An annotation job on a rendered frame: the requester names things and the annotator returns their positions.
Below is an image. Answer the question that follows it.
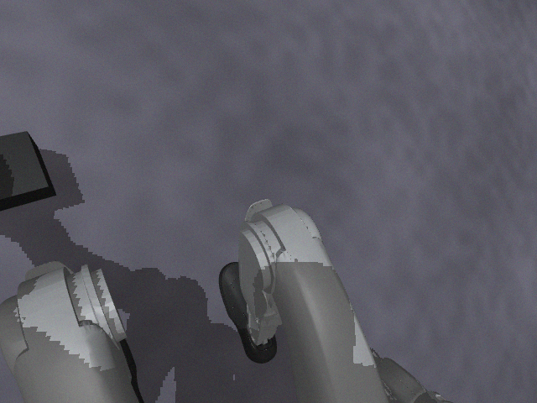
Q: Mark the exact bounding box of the right robot foot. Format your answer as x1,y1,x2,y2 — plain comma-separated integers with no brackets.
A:
219,262,277,364

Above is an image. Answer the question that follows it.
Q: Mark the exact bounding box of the carton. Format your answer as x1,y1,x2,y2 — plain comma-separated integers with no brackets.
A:
0,131,57,211

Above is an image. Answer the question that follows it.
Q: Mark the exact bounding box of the right robot hand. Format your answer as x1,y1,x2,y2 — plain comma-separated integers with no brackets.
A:
371,350,428,403

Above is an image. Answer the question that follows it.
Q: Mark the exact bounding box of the left robot foot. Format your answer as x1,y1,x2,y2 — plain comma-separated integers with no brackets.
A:
119,338,144,403

